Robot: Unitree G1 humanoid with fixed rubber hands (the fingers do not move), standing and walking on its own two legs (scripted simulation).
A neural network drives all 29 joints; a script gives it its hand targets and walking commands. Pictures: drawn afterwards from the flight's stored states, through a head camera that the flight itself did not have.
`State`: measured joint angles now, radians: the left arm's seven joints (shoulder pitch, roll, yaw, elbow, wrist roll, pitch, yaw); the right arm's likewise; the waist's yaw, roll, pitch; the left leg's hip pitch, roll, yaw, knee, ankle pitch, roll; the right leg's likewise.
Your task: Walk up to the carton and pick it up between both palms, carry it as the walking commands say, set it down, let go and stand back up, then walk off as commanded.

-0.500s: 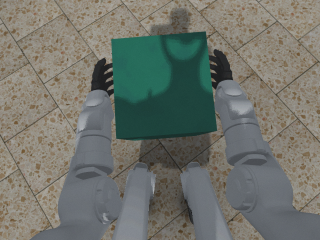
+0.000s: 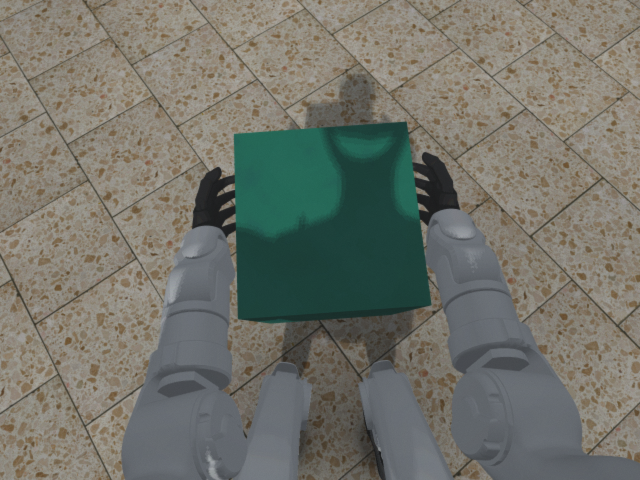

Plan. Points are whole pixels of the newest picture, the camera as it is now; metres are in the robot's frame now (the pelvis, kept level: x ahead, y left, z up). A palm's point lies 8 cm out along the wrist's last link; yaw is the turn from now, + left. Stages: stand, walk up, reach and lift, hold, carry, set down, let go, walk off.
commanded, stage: reach and lift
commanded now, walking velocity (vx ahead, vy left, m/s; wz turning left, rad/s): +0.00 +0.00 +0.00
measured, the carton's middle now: (326, 240) +0.43 +0.01 -0.11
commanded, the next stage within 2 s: none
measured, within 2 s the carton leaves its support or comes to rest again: neither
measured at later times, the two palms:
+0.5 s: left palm (193, 225) +0.41 +0.16 +0.02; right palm (465, 205) +0.42 -0.14 +0.02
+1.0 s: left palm (162, 218) +0.38 +0.16 +0.09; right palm (495, 194) +0.40 -0.13 +0.09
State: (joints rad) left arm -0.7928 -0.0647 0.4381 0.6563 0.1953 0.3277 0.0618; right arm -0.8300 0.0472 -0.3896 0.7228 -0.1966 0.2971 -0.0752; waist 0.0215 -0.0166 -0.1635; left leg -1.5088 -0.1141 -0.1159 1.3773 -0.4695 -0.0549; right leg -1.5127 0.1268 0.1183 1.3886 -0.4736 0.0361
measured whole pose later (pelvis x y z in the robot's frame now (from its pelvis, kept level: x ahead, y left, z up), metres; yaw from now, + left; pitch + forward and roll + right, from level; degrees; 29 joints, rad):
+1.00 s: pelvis +0.04 +0.00 +0.12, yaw +0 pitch +19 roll +1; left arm -0.48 -0.15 0.39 0.54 0.25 0.34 0.04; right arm -0.52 0.13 -0.35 0.62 -0.25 0.30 -0.03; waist 0.03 -0.01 -0.11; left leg -0.80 -0.08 -0.14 0.78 -0.30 -0.03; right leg -0.81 0.09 0.15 0.80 -0.31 0.01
